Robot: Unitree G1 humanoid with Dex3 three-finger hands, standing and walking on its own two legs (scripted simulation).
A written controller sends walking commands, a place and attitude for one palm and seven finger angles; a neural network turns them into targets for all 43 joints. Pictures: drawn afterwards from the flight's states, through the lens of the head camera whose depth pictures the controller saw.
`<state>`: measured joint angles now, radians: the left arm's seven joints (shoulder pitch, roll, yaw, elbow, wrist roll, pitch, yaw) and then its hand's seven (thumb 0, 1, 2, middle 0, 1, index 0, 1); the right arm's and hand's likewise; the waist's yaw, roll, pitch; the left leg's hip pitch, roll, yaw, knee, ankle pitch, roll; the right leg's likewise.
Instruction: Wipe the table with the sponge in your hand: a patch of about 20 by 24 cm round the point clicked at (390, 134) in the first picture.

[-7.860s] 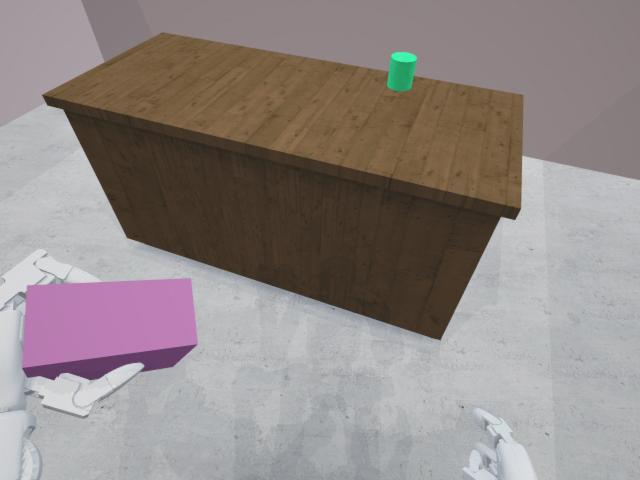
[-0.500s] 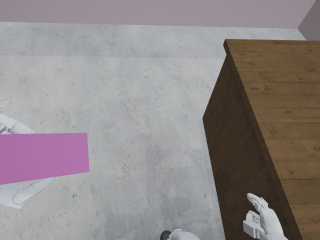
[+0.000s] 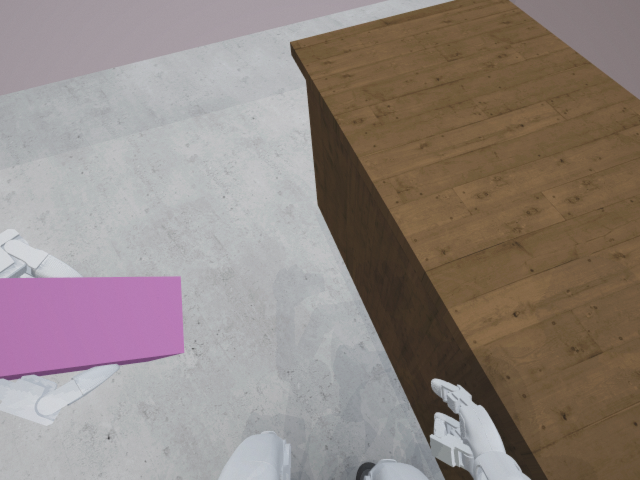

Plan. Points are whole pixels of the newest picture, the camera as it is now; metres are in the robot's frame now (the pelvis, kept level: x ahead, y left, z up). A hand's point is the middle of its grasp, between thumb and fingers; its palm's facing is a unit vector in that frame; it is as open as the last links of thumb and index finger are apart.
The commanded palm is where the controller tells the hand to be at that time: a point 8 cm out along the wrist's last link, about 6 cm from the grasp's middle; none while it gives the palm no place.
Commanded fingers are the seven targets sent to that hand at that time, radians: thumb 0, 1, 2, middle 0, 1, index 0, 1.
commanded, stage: turn to face it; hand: left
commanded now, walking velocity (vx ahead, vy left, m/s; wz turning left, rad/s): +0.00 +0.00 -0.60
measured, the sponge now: (113, 326) +0.23 +0.19 +0.15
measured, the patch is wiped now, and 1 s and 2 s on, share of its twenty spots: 0.00 0.00 0.00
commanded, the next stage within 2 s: none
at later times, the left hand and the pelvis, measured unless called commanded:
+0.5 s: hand (165, 292) +0.25 +0.14 +0.18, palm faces +0.10 -0.86 -0.49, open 10.1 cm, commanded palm +0.20 +0.20 +0.18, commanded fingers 0.00 0.10 1.30 -1.20 -1.60 -1.20 -1.60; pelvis -0.04 -0.02 +0.00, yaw -19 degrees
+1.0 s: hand (228, 309) +0.24 +0.09 +0.17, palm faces -0.06 -0.92 -0.40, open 10.1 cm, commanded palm +0.21 +0.14 +0.18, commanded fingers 0.00 0.10 1.30 -1.20 -1.60 -1.20 -1.60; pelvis -0.08 -0.01 +0.00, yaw -34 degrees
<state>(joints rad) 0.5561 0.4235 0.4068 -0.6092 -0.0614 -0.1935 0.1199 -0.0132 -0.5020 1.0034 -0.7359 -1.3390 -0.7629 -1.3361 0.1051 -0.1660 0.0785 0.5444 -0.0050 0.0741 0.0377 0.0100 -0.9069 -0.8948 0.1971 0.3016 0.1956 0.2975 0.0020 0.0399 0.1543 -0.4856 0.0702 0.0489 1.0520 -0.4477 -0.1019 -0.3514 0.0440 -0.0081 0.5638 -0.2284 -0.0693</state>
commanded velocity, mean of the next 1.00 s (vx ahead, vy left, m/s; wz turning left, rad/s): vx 0.00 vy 0.00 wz -0.60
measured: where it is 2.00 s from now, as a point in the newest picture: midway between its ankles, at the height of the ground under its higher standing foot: outside the picture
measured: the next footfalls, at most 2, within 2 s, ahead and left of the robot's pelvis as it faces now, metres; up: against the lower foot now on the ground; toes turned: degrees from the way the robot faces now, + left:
left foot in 0.18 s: +0.03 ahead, +0.14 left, +0.00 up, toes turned +0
right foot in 0.54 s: -0.03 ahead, -0.15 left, +0.00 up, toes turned -26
